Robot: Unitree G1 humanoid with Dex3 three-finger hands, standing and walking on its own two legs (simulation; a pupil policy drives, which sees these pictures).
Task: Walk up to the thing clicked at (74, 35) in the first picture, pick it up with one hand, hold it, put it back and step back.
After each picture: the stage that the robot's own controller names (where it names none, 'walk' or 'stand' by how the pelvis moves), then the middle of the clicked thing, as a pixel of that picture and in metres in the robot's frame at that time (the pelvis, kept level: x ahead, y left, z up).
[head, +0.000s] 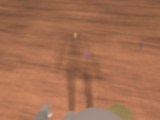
stand; (75, 35) +1.94 +0.45 -0.72
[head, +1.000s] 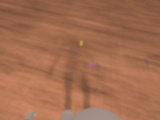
walk; (81, 42) +1.82 +0.18 -0.70
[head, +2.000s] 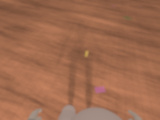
walk; (86, 53) +1.20 +0.05 -0.70
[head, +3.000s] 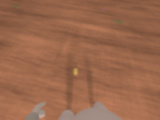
walk; (75, 71) +0.77 +0.17 -0.71
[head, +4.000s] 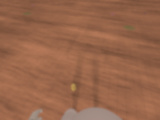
walk; (73, 87) +0.52 +0.22 -0.70
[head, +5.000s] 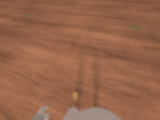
stand; (75, 95) +0.38 +0.19 -0.70
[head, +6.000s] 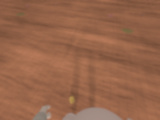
stand; (71, 99) +0.34 +0.19 -0.73
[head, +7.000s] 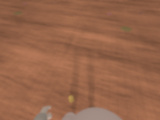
stand; (71, 98) +0.34 +0.20 -0.72
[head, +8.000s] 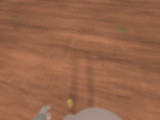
stand; (70, 102) +0.31 +0.22 -0.72
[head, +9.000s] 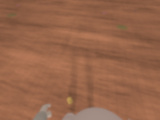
stand; (69, 100) +0.31 +0.22 -0.72
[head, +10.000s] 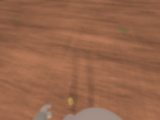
stand; (70, 101) +0.32 +0.21 -0.73
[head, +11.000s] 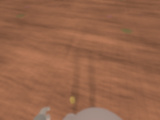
stand; (72, 100) +0.34 +0.19 -0.73
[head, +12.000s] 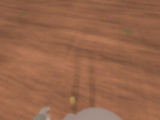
stand; (72, 100) +0.34 +0.18 -0.73
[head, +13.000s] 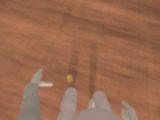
go down; (70, 78) +0.39 +0.18 -0.57
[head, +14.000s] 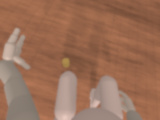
go down; (66, 62) +0.44 +0.21 -0.33
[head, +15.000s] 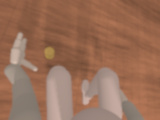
close in; (49, 53) +0.43 +0.24 -0.25
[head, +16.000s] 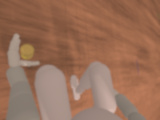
close; (27, 52) +0.43 +0.27 -0.22
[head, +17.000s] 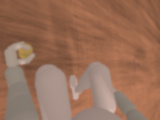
close; (25, 51) +0.42 +0.27 -0.23
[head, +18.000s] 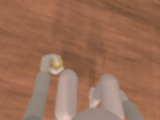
lift; (57, 65) +0.33 +0.24 -0.09
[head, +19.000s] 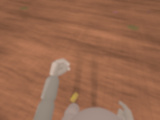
stand; (74, 97) +0.36 +0.14 -0.67
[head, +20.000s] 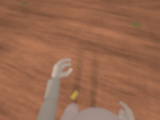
close; (74, 95) +0.35 +0.15 -0.70
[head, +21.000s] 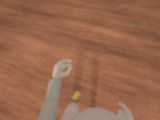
stand; (76, 95) +0.34 +0.13 -0.70
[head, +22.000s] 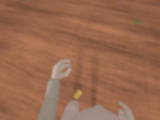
stand; (77, 94) +0.34 +0.10 -0.68
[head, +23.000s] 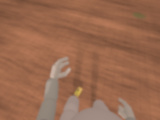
stand; (78, 91) +0.33 +0.09 -0.65
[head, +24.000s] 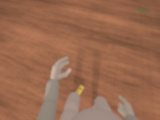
stand; (79, 90) +0.33 +0.08 -0.62
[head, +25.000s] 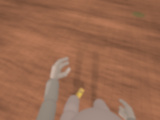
stand; (79, 93) +0.33 +0.07 -0.64
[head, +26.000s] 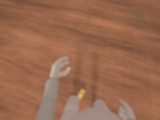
stand; (80, 94) +0.32 +0.05 -0.64
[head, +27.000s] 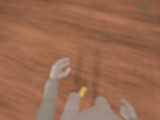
stand; (82, 91) +0.31 +0.05 -0.62
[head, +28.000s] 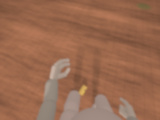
close; (82, 90) +0.32 +0.04 -0.60
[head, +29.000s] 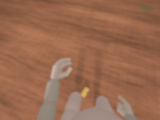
close; (84, 92) +0.31 +0.03 -0.61
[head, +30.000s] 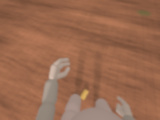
stand; (84, 94) +0.31 +0.04 -0.63
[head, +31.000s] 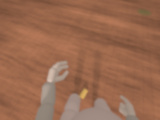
stand; (83, 93) +0.30 +0.03 -0.63
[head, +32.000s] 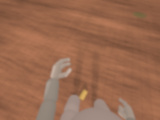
stand; (83, 94) +0.31 +0.02 -0.64
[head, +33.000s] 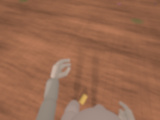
stand; (83, 99) +0.30 +0.03 -0.68
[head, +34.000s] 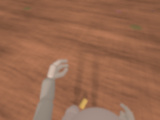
stand; (83, 103) +0.29 +0.03 -0.70
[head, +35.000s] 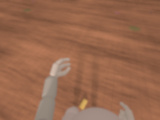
stand; (83, 104) +0.29 +0.03 -0.71
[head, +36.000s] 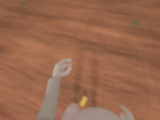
stand; (83, 101) +0.29 +0.03 -0.69
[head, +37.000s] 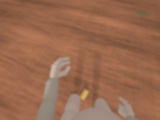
close; (84, 94) +0.31 +0.02 -0.63
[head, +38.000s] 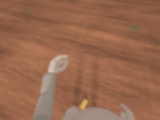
stand; (83, 104) +0.29 +0.02 -0.70
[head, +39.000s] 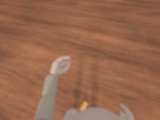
close; (83, 106) +0.28 +0.02 -0.71
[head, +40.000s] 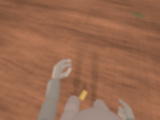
close; (82, 95) +0.31 +0.03 -0.65
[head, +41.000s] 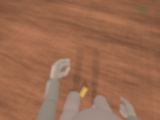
close; (83, 91) +0.31 +0.02 -0.61
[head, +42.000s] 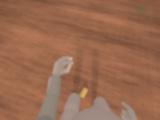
close; (83, 92) +0.31 +0.02 -0.63
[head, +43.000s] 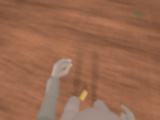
close; (83, 95) +0.30 +0.02 -0.65
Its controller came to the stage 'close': yes
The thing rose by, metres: 0.24
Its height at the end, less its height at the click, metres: -0.02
